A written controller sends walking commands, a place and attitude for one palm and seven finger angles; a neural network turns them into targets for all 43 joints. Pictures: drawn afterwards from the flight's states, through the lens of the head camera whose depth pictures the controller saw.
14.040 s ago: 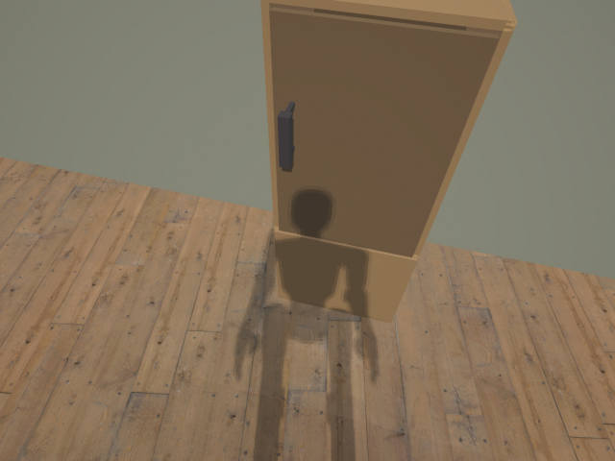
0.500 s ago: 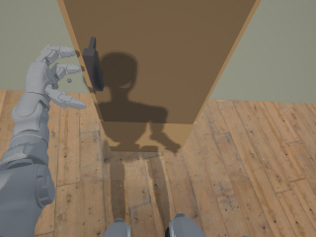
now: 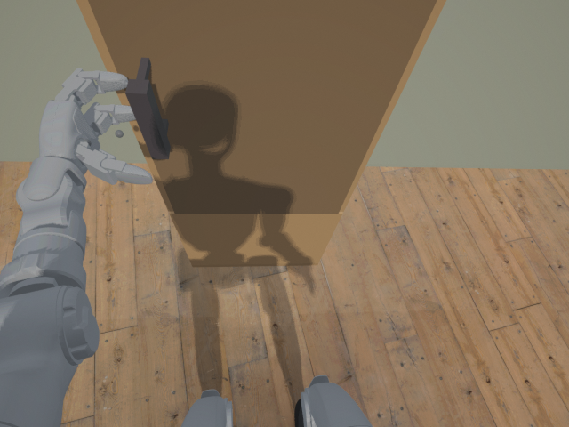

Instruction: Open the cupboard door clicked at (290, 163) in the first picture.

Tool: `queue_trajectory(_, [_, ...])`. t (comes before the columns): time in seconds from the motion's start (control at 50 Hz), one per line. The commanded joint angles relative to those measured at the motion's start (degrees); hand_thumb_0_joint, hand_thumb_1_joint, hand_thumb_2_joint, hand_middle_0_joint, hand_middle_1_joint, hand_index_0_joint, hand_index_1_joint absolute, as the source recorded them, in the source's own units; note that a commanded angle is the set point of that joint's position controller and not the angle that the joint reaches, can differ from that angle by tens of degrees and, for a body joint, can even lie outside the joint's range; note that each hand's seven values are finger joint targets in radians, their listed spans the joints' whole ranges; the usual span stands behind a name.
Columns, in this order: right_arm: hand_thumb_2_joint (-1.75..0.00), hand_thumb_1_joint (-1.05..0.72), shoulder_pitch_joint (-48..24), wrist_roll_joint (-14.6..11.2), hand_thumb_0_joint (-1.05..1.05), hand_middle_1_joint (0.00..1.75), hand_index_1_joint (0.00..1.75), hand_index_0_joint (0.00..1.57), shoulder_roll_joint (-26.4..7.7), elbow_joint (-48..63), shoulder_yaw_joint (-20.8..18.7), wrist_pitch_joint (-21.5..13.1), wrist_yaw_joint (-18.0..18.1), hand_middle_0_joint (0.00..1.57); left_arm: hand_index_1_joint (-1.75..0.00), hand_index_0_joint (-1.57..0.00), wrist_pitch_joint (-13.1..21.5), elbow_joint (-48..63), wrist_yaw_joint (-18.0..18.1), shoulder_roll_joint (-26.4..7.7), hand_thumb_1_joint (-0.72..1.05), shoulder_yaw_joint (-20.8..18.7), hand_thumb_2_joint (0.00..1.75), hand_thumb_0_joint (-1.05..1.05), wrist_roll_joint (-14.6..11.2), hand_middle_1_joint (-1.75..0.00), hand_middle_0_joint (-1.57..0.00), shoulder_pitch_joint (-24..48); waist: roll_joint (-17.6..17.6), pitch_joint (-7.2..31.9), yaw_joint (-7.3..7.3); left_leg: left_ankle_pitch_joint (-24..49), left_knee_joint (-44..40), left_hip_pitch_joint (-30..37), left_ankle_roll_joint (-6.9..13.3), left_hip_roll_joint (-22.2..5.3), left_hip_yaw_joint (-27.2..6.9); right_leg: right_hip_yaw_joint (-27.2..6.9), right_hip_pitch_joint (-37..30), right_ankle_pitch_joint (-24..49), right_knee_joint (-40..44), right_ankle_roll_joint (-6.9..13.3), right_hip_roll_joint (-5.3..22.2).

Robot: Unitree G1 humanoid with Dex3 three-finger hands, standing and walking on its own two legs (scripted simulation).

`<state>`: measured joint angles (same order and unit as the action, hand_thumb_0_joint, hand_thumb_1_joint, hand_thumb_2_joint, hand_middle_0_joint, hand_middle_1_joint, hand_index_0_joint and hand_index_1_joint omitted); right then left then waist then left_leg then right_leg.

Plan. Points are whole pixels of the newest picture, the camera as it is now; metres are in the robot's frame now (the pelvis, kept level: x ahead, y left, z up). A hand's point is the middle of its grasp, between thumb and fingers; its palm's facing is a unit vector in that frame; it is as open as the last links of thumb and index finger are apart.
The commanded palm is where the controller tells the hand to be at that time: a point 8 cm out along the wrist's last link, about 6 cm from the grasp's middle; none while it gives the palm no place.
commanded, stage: slide the fingers in behind the handle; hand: left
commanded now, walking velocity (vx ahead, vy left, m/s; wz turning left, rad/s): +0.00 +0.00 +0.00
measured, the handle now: (153, 111) +0.54 +0.15 +0.08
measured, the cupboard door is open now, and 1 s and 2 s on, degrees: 0 0 0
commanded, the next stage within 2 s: close the thumb around the handle in 1.30 s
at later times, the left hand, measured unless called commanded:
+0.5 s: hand (137, 141) +0.48 +0.17 +0.08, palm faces -0.06 -1.00 +0.01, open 14.0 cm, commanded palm +0.46 +0.21 +0.08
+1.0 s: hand (166, 136) +0.49 +0.13 +0.08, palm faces -0.03 -1.00 -0.02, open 14.0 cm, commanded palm +0.46 +0.18 +0.08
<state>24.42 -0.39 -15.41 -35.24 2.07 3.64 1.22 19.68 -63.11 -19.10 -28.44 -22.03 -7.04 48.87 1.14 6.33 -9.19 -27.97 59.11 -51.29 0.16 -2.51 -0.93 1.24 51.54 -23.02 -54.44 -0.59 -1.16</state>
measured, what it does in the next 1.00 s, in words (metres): stands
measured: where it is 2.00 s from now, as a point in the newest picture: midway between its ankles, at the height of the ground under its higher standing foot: outside the picture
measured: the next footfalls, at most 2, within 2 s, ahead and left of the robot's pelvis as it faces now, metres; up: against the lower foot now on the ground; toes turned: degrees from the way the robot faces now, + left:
none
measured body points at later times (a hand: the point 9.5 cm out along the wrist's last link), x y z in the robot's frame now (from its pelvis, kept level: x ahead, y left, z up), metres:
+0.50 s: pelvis +0.00 +0.00 +0.00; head +0.10 +0.02 +0.44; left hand +0.48 +0.22 +0.09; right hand +0.05 -0.26 -0.11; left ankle +0.00 +0.11 -0.67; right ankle +0.02 -0.13 -0.67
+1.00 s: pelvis +0.00 -0.01 +0.00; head +0.10 +0.00 +0.44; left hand +0.48 +0.18 +0.09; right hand +0.02 -0.27 -0.12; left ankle +0.00 +0.11 -0.67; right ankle +0.02 -0.13 -0.67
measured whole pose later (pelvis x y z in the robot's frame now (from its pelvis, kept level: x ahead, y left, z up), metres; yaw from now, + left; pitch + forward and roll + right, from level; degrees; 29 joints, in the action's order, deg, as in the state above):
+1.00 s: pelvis +0.00 -0.01 +0.00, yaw +1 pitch +19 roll -2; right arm 22.7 0.4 -14.4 -35.8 1.0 2.8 -0.6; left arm 22.6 -62.2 -7.6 -19.3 -15.5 -5.1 48.8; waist 1.7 6.9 -8.2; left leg -27.7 58.7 -50.2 -0.3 -1.8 -1.0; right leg 1.2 51.1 -23.9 -55.9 -0.1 -0.5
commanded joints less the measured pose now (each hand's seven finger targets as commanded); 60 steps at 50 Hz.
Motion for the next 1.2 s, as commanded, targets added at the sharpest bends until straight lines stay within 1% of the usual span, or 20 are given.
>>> queue_trajectory(0.0, [-0.9, -0.9, 6.5, 0.0, 0.0, 0.3, 0.3, 0.2, -9.4, 4.2, -4.0, -1.6, 0.7, 0.2, -1.2, -0.3, 4.6, 13.3, 1.4, -12.8, -0.5, -1.0, 0.3, 0.0, -1.0, -1.2, -0.3, 23.6, 5.9, 25.8, 0.76, 22.7, -7.1, 17.4, 0.9, 1.5, -0.3, 0.5, -13.6, 18.3, 5.0, 1.7, -1.4])
queue_trajectory(0.1, [-0.9, -0.9, 6.0, 0.0, 0.0, 0.3, 0.3, 0.2, -9.3, 4.5, -4.0, -1.5, 0.6, 0.2, -1.2, -0.3, 4.6, 12.7, 2.5, -11.2, -0.5, 0.0, 0.3, 0.0, -0.8, -1.2, -0.3, 23.3, 5.1, 24.4, 0.49, 22.2, -7.5, 17.1, 0.9, 1.7, -0.2, 0.5, -13.8, 18.4, 5.3, 1.7, -1.4])
queue_trajectory(0.16, [-0.9, -0.9, 5.8, 0.0, 0.0, 0.3, 0.3, 0.2, -9.1, 4.8, -4.1, -1.6, 0.4, 0.2, -1.2, -0.3, 5.4, 14.3, 3.0, -11.0, -0.5, -0.2, 0.3, 0.0, -0.7, -1.2, -0.3, 23.0, 5.9, 26.4, 1.24, 23.8, -7.4, 18.3, 0.7, 1.7, -0.3, 0.6, -14.7, 19.6, 4.7, 1.8, -1.3])
queue_trajectory(0.22, [-0.9, -0.9, 5.2, -0.1, 0.0, 0.3, 0.3, 0.2, -9.1, 4.6, -4.0, -1.6, 0.4, 0.2, -1.2, -0.3, 5.1, 12.1, 3.1, -9.0, -0.5, 1.6, 0.3, 0.0, -0.7, -1.2, -0.3, 23.5, 3.7, 23.1, 0.01, 21.1, -7.4, 16.3, 0.9, 1.7, -0.1, 0.5, -13.7, 18.2, 5.2, 1.6, -1.3])
queue_trajectory(0.3, [-0.9, -0.9, 4.9, 0.0, 0.0, 0.3, 0.3, 0.2, -9.0, 4.7, -4.3, -1.8, 0.4, 0.2, -1.2, -0.3, 5.7, 14.2, 3.3, -8.6, -0.5, 1.0, 0.3, 0.0, -1.2, -1.2, -0.3, 22.8, 4.6, 26.1, 1.02, 23.9, -7.0, 18.6, 0.7, 1.7, -0.2, 0.5, -14.4, 20.1, 4.7, 1.8, -1.2])
queue_trajectory(0.34, [-0.9, -0.9, 4.9, 0.0, 0.0, 0.3, 0.3, 0.2, -8.6, 4.8, -4.1, -1.9, 0.2, 0.2, -1.2, -0.3, 5.7, 14.3, 3.2, -4.9, -0.5, 3.9, 0.3, 0.0, -1.4, -1.2, -0.3, 22.7, 5.2, 25.4, 0.41, 25.5, -6.9, 19.7, 0.6, 1.7, -0.5, 0.9, -13.1, 20.4, 4.4, 1.9, -1.2])
queue_trajectory(0.4, [-0.9, -0.9, 4.5, 0.0, 0.0, 0.3, 0.3, 0.2, -8.8, 4.2, -4.2, -1.8, 0.0, 0.2, -1.2, -0.3, 5.2, 12.7, 4.1, -4.2, -0.5, 4.6, 0.3, 0.0, -1.1, -1.2, -0.3, 24.1, 3.9, 23.0, 0.0, 22.1, -7.1, 18.2, 0.5, 1.6, -0.9, 1.1, -11.1, 17.5, 4.6, 1.8, -1.1])
queue_trajectory(0.46, [-0.9, -0.9, 4.3, 0.1, 0.0, 0.3, 0.3, 0.2, -8.9, 4.2, -4.3, -2.0, 0.1, 0.2, -1.2, -0.3, 5.7, 13.6, 5.5, -5.6, -0.5, 3.2, 0.3, 0.0, -0.6, -1.2, -0.3, 25.2, 5.0, 24.7, 0.62, 21.9, -7.0, 18.9, 0.4, 1.8, -1.0, 1.0, -11.2, 17.0, 4.4, 2.0, -1.0])
queue_trajectory(0.54, [-0.9, -0.9, 4.4, 0.4, 0.0, 0.3, 0.3, 0.2, -8.6, 4.0, -4.2, -2.5, -0.1, 0.2, -1.2, -0.3, 6.6, 14.5, 7.0, -4.2, -0.5, 3.9, 0.3, 0.0, -0.2, -1.2, -0.3, 26.1, 4.9, 26.3, 0.47, 23.7, -6.5, 19.6, 0.4, 1.9, -1.2, 1.0, -12.0, 18.3, 3.8, 2.0, -1.1])
queue_trajectory(0.6, [-0.9, -0.9, 4.2, 0.4, 0.0, 0.3, 0.3, 0.2, -8.4, 4.0, -4.2, -2.3, -0.3, 0.2, -1.2, -0.3, 6.2, 12.9, 7.6, -3.5, -0.5, 4.5, 0.3, 0.0, 0.4, -1.2, -0.3, 25.6, 3.1, 25.2, 0.37, 21.6, -6.7, 17.4, 0.5, 2.0, -0.9, 0.9, -12.6, 17.8, 4.1, 1.8, -1.0])
queue_trajectory(0.64, [-0.9, -0.9, 4.6, 0.4, 0.0, 0.3, 0.3, 0.2, -8.7, 3.9, -4.1, -2.2, -0.1, 0.2, -1.2, -0.3, 6.1, 11.8, 8.2, -5.8, -0.5, 2.7, 0.3, 0.0, 0.6, -1.2, -0.3, 26.2, 2.7, 24.4, 0.38, 20.2, -6.9, 15.9, 0.7, 2.2, -0.8, 0.7, -13.5, 17.3, 4.2, 1.9, -1.0])
queue_trajectory(0.68, [-0.9, -0.9, 4.3, 0.4, 0.0, 0.3, 0.3, 0.2, -8.3, 4.2, -4.1, -2.3, -0.3, 0.2, -1.2, -0.3, 6.4, 13.1, 8.4, -2.4, -0.5, 5.4, 0.3, 0.0, 0.8, -1.2, -0.3, 26.9, 3.9, 25.3, 0.08, 20.7, -7.1, 17.5, 0.5, 2.1, -0.9, 0.9, -12.3, 17.1, 4.1, 1.9, -1.0])
queue_trajectory(0.76, [-0.9, -0.9, 4.7, 0.6, 0.0, 0.3, 0.3, 0.2, -8.2, 3.7, -4.5, -2.5, -0.7, 0.2, -1.2, -0.3, 7.2, 14.2, 9.3, -0.2, -0.5, 6.3, 0.3, 0.0, 0.7, -1.2, -0.3, 26.2, 4.9, 27.5, 0.61, 23.4, -6.6, 20.1, 0.1, 1.9, -1.2, 1.2, -11.3, 17.9, 3.6, 2.0, -1.0])
queue_trajectory(0.8, [-0.9, -0.9, 4.6, 0.6, 0.0, 0.3, 0.3, 0.2, -8.2, 3.5, -4.5, -2.4, -0.8, 0.2, -1.2, -0.3, 6.5, 12.3, 10.1, 1.1, -0.5, 7.1, 0.3, 0.0, 0.8, -1.2, -0.3, 26.4, 2.9, 24.4, -0.39, 20.4, -6.8, 17.4, 0.4, 2.0, -0.7, 1.1, -11.1, 16.7, 4.3, 1.7, -1.0])
queue_trajectory(0.84, [-0.9, -0.9, 5.2, 0.7, 0.0, 0.3, 0.3, 0.2, -8.5, 3.4, -4.5, -2.3, -0.6, 0.2, -1.2, -0.3, 6.3, 11.1, 11.1, -2.2, -0.5, 4.5, 0.3, 0.0, 1.4, -1.2, -0.3, 26.8, 1.3, 23.5, -0.16, 18.5, -7.0, 14.8, 0.8, 2.3, -0.4, 0.8, -12.7, 16.5, 4.4, 1.7, -0.9])
queue_trajectory(0.94, [-0.9, -0.9, 5.0, 0.8, 0.0, 0.3, 0.3, 0.2, -8.0, 4.1, -4.6, -2.4, -0.9, 0.2, -1.2, -0.3, 7.6, 14.5, 10.9, 1.5, -0.5, 7.5, 0.3, 0.0, 1.5, -1.2, -0.3, 26.0, 3.6, 27.2, 0.25, 21.4, -6.9, 17.9, 0.7, 2.5, -0.3, 0.7, -13.7, 18.8, 4.1, 2.0, -0.9])
queue_trajectory(1.02, [-0.9, -0.9, 4.8, 0.6, 0.0, 0.3, 0.3, 0.2, -8.1, 3.4, -4.6, -2.3, -0.8, 0.2, -1.2, -0.3, 7.0, 11.9, 10.4, 1.4, -0.5, 7.7, 0.3, 0.0, 1.3, -1.2, -0.3, 26.7, 0.7, 23.5, -0.6, 16.9, -7.3, 14.6, 1.0, 2.6, 0.2, 0.2, -13.9, 16.6, 5.4, 1.6, -0.9])
queue_trajectory(1.06, [-0.9, -0.9, 5.0, 0.5, 0.0, 0.3, 0.3, 0.2, -8.4, 3.3, -4.6, -2.4, -0.5, 0.2, -1.2, -0.3, 7.2, 11.7, 10.5, -0.9, -0.5, 6.2, 0.3, 0.0, 1.6, -1.2, -0.3, 26.8, 1.1, 24.5, -0.25, 17.0, -7.1, 14.4, 1.1, 2.7, 0.3, -0.1, -14.6, 17.1, 5.2, 1.6, -0.8])
queue_trajectory(1.1, [-0.9, -0.9, 4.8, 0.6, 0.0, 0.3, 0.3, 0.2, -8.1, 3.3, -4.6, -2.5, -0.5, 0.2, -1.2, -0.3, 7.3, 12.7, 10.2, 0.0, -0.5, 7.0, 0.3, 0.0, 1.6, -1.2, -0.3, 27.4, 2.5, 25.3, -0.33, 17.8, -6.9, 15.2, 1.0, 2.8, 0.4, -0.2, -14.5, 17.9, 5.1, 1.6, -0.7])
queue_trajectory(1.18, [-0.9, -0.9, 4.8, 0.4, 0.0, 0.3, 0.3, 0.2, -8.4, 3.0, -4.5, -2.5, -0.3, 0.2, -1.2, -0.3, 6.8, 10.6, 9.9, -1.8, -0.5, 5.6, 0.3, 0.0, 1.3, -1.2, -0.3, 27.2, 1.0, 24.0, -0.54, 16.8, -6.8, 13.6, 1.2, 2.7, 0.3, -0.3, -14.5, 17.2, 5.2, 1.5, -0.7])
